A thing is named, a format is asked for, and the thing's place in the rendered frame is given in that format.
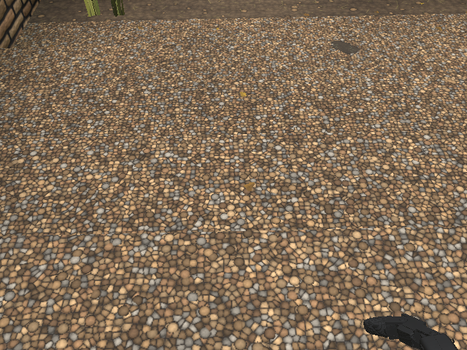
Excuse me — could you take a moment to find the right robot hand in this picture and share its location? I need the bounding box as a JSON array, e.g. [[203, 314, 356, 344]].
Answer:
[[363, 314, 458, 350]]

